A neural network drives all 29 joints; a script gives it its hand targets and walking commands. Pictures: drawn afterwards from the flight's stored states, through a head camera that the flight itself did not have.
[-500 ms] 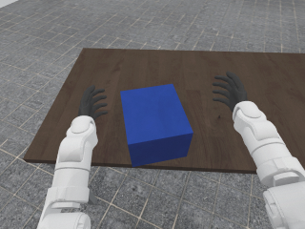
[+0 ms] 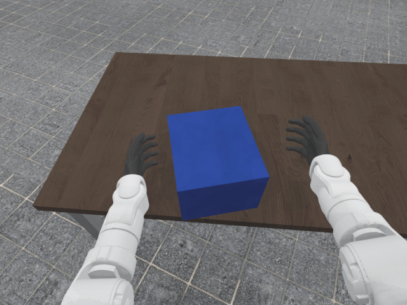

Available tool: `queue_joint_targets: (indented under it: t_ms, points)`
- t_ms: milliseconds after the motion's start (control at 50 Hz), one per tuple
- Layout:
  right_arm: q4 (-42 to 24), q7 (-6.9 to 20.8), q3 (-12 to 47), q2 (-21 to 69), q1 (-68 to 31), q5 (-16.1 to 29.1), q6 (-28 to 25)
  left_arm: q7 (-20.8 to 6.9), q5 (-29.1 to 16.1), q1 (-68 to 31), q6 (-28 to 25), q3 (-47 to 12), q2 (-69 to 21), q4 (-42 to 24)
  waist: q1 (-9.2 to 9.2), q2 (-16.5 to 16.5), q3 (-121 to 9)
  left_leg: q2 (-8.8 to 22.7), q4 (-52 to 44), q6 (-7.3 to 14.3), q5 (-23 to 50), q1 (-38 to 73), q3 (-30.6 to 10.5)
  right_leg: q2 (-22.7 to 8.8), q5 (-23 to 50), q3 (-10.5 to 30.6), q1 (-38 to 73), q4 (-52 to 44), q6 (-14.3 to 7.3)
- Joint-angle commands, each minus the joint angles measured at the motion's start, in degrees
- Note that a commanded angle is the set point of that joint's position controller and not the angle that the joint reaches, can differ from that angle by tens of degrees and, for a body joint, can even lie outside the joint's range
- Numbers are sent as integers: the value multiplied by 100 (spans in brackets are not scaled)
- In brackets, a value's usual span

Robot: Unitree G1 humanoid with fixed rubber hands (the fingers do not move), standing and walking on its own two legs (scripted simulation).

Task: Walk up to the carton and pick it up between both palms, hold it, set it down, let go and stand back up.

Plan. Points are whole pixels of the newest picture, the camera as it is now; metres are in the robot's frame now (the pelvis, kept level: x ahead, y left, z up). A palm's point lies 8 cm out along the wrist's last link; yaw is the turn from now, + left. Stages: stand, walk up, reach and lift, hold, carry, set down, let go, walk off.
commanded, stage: reach and lift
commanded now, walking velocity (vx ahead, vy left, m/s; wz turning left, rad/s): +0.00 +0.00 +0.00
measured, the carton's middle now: (212, 161) +0.45 +0.07 -0.02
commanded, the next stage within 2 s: none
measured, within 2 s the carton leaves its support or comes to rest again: neither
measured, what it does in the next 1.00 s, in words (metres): stands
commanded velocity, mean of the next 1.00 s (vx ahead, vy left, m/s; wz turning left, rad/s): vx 0.00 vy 0.00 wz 0.00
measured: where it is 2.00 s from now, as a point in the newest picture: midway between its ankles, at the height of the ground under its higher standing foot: outside the picture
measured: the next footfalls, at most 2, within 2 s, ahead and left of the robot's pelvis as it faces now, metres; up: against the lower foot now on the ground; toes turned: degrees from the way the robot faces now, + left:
none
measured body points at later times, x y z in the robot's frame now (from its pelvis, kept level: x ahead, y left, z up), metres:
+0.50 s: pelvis -0.01 +0.01 -0.01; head +0.06 +0.02 +0.43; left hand +0.37 +0.21 +0.01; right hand +0.45 -0.11 +0.04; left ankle +0.07 +0.15 -0.74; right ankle -0.07 -0.11 -0.74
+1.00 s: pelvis -0.01 +0.01 +0.00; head +0.07 +0.03 +0.44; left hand +0.38 +0.20 +0.01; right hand +0.44 -0.08 +0.03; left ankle +0.07 +0.15 -0.74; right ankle -0.07 -0.11 -0.74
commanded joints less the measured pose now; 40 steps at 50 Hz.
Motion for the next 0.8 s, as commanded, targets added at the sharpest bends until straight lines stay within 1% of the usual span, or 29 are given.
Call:
queue_joint_targets:
  t_ms: [0,20,40,60,80,120,140,180,200,220,240,260,280,320,340,360,400,420,440,460,520,540,560,600,620,660,720,760,780]
  points:
    - [-821,44,-118,-819,-2533,47,-673,67,-8,-2193,-845,-69,472,-549,106,-172,-3695,-307,787,8,2319,3372,358,149,2756,-374,-468,-62,410]
    - [-661,72,-142,-816,-2592,6,-701,62,3,-2213,-933,-52,455,-308,130,-225,-3584,-278,769,20,2229,3280,346,160,2558,-366,-568,-88,412]
    - [-670,80,-117,-843,-2565,33,-764,86,-30,-2201,-1039,-147,440,-339,119,-116,-3665,-279,813,-7,2314,3294,357,170,2520,-401,-629,-60,403]
    - [-534,85,-144,-817,-2567,6,-783,92,24,-2184,-1086,-84,447,-130,132,-192,-3489,-263,811,-4,2227,3233,357,179,2377,-415,-745,-83,406]
    - [-558,105,-160,-821,-2644,22,-833,107,-19,-2298,-1164,-159,438,-228,122,-92,-3615,-249,844,-23,2239,3289,349,177,2221,-410,-784,-89,382]
    - [-405,100,-195,-743,-2626,-29,-878,137,-55,-2365,-1309,-135,440,-13,134,-119,-3503,-255,879,-26,2088,3136,370,153,2059,-446,-958,-32,408]
    - [-367,97,-213,-794,-2642,6,-921,165,-76,-2350,-1345,-194,425,22,101,2,-3626,-245,894,-46,2071,3187,357,178,1924,-431,-1036,-54,373]
    - [-140,115,-290,-801,-2646,-37,-916,214,-108,-2400,-1416,-283,320,87,47,16,-3571,-216,946,-88,2068,3223,296,211,1680,-471,-1204,-52,344]
    - [-188,105,-343,-800,-2749,-101,-937,232,-90,-2495,-1457,-288,323,63,38,-14,-3685,-207,951,-96,2017,3189,291,224,1639,-468,-1283,-67,329]
    - [-137,118,-313,-646,-2748,-121,-933,242,-84,-2563,-1507,-267,318,122,103,-7,-3731,-218,970,-81,1935,3157,307,198,1573,-438,-1296,-58,327]
    - [-113,114,-343,-671,-2775,-147,-941,257,-49,-2564,-1513,-231,306,206,92,-54,-3686,-219,972,-46,1780,3038,286,191,1469,-431,-1340,-32,324]
    - [-105,106,-343,-678,-2847,-158,-938,276,-37,-2537,-1508,-199,316,272,141,-115,-3720,-217,978,-38,1781,2929,301,198,1501,-432,-1253,3,342]
    - [-131,91,-429,-672,-2865,-217,-952,295,-55,-2590,-1553,-283,245,146,24,-114,-3833,-215,985,-80,1867,2996,298,230,1565,-475,-1265,18,348]
    - [-27,100,-437,-650,-2925,-218,-952,330,-10,-2646,-1577,-234,240,214,100,-4,-3937,-218,1041,-66,1854,2941,315,216,1525,-452,-1374,67,333]
    - [58,95,-389,-596,-2833,-248,-961,336,-9,-2587,-1562,-262,180,277,92,-72,-3807,-211,1029,-82,1819,2908,317,200,1535,-448,-1306,54,331]
    - [-7,82,-419,-558,-2847,-283,-972,338,36,-2591,-1579,-289,128,216,74,-28,-3895,-219,1042,-78,1963,2996,316,198,1686,-455,-1298,72,336]
    - [208,52,-456,-450,-2926,-356,-947,319,130,-2715,-1558,-221,54,407,45,-76,-3681,-223,1049,-57,1776,2820,322,177,1534,-451,-1329,53,328]
    - [131,26,-506,-409,-2772,-394,-971,352,173,-2637,-1609,-182,24,253,54,-46,-3815,-241,1039,-76,1846,2904,342,196,1647,-437,-1290,80,345]
    - [116,21,-542,-353,-2771,-425,-978,346,203,-2535,-1569,-150,-52,352,71,-82,-3772,-238,1041,-40,1920,2942,328,204,1693,-418,-1283,70,353]
    - [112,19,-519,-338,-2797,-427,-996,346,211,-2590,-1594,-184,-100,243,28,-48,-3805,-225,1061,-51,1974,2942,323,198,1690,-445,-1293,74,328]
    - [25,-73,-671,-212,-2716,-630,-1044,389,391,-2553,-1551,-79,-168,94,12,7,-3771,-227,1045,-76,2169,3077,311,219,1912,-430,-1130,55,333]
    - [192,-61,-694,-220,-2775,-598,-992,393,459,-2625,-1504,-69,-222,229,-2,38,-3539,-223,1014,-69,2078,3047,295,212,1749,-456,-1252,26,327]
    - [51,-73,-710,-136,-2782,-705,-999,398,495,-2580,-1491,-37,-304,127,48,-78,-3605,-212,991,-51,2109,3085,312,218,1734,-468,-1207,15,334]
    - [-48,-120,-837,-71,-2805,-793,-1009,461,605,-2562,-1435,52,-371,81,72,-21,-3644,-209,995,-60,2037,3080,330,254,1590,-444,-1119,-8,310]
    - [-71,-148,-891,-24,-2831,-902,-991,477,657,-2608,-1442,98,-418,105,46,-115,-3594,-229,968,-32,1974,3012,349,243,1617,-419,-1161,-15,339]
    - [-197,-176,-994,135,-2756,-1070,-991,473,736,-2632,-1416,71,-522,-3,-28,-71,-3602,-250,965,-22,2047,3092,345,232,1780,-456,-1032,-19,349]
    - [-191,-198,-1206,273,-2789,-1260,-980,478,897,-2719,-1386,131,-674,-73,-25,-32,-3604,-259,943,0,2106,3209,375,190,1770,-459,-1129,-48,329]
    - [-397,-208,-1284,452,-2791,-1458,-1030,463,1021,-2701,-1387,213,-770,-105,24,-56,-3678,-270,969,22,2281,3268,390,188,1922,-479,-1030,-42,348]
    - [-370,-220,-1299,485,-2663,-1522,-1042,464,1056,-2627,-1388,231,-796,-139,-58,-42,-3645,-285,911,-4,2290,3362,388,196,1988,-499,-947,-75,343]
